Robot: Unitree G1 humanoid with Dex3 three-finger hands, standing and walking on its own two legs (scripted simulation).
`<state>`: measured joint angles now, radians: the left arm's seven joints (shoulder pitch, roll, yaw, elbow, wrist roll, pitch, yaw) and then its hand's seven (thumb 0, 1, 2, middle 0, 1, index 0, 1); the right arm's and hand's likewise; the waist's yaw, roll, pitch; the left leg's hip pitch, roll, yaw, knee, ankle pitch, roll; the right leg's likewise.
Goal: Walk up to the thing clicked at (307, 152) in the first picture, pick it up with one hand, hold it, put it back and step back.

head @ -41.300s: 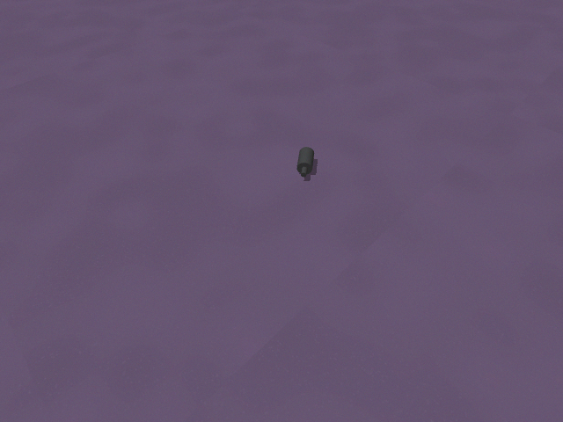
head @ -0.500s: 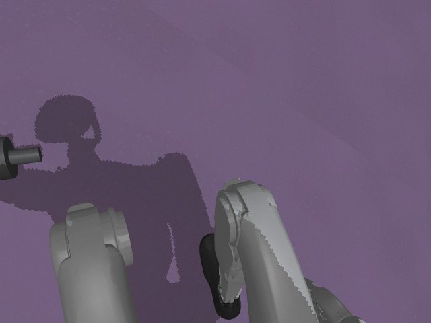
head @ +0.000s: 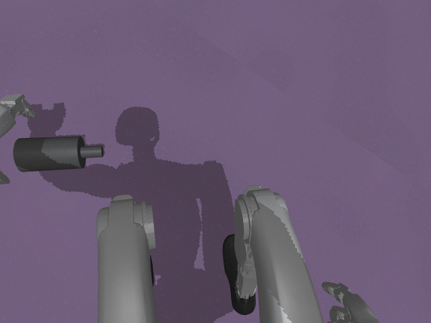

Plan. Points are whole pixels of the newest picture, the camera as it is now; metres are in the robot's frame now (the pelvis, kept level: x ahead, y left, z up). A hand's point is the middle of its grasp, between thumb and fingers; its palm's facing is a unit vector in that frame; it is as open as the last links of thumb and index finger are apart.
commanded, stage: withdraw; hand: left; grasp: from above
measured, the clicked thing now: (63, 153) +0.46 +0.34 -0.32
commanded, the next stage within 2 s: home in 0.12 s
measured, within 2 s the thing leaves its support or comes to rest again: neither
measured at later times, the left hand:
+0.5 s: hand (9, 119) +0.48 +0.38 -0.15, palm faces -0.34 -0.16 -0.93, open 12.9 cm
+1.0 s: hand out of the picture +0.30 +0.29 +0.06, palm faces -0.08 -0.85 -0.52, open 7.7 cm
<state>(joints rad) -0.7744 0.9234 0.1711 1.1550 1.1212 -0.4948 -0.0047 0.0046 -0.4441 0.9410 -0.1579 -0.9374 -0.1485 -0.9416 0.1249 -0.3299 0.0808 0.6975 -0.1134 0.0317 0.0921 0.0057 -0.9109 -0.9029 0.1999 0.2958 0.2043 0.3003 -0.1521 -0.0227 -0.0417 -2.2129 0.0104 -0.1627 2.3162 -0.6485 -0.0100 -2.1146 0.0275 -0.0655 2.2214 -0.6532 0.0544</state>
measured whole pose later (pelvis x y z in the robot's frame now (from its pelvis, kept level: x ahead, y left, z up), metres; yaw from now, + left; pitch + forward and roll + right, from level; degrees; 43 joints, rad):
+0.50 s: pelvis +0.01 +0.01 -0.03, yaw -1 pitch +34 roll -11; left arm -0.98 0.91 0.21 1.39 1.16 -0.19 0.28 0.00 -0.24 0.88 -0.24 -0.69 -0.22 -0.70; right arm 0.16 -0.26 0.10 0.72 -0.13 -0.03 0.13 0.01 -0.90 -0.90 0.20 0.29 0.20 0.30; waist -0.23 0.02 -0.04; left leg -2.36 0.00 -0.15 2.40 -0.64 0.01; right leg -2.24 0.02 -0.05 2.30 -0.66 0.06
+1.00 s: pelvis +0.02 +0.00 +0.17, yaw +5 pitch +29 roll -6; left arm -0.12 0.48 0.13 0.38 0.22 0.16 -0.04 0.01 0.83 0.87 -0.21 -0.31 -0.20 -0.31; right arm 0.06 -0.28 -0.01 0.54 0.02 -0.03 0.02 0.01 -0.91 -0.90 0.20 0.29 0.20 0.30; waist -0.06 0.02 -0.18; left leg -1.69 0.02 -0.10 1.79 -0.61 -0.01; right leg -1.61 0.00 -0.05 1.71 -0.61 0.04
